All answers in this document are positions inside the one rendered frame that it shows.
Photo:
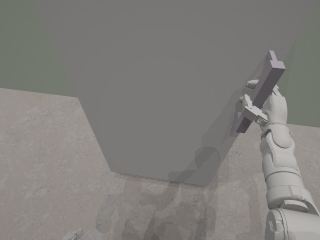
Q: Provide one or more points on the robot right forearm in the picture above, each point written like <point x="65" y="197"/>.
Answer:
<point x="285" y="187"/>

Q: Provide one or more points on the left robot hand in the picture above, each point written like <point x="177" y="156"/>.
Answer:
<point x="75" y="235"/>

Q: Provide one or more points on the fridge door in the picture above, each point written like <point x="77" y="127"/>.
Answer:
<point x="160" y="80"/>

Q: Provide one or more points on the right robot hand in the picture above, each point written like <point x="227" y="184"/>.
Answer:
<point x="273" y="111"/>

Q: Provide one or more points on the right robot upper arm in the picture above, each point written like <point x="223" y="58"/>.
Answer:
<point x="285" y="224"/>

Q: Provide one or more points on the handle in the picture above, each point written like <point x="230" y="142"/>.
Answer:
<point x="264" y="87"/>

